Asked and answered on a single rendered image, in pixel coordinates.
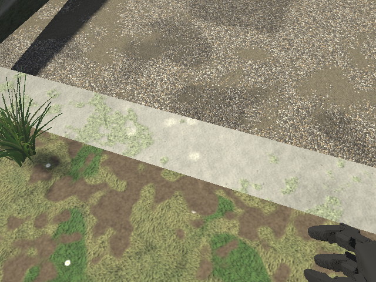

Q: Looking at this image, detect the robot right hand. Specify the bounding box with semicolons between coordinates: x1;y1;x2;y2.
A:
304;223;376;282

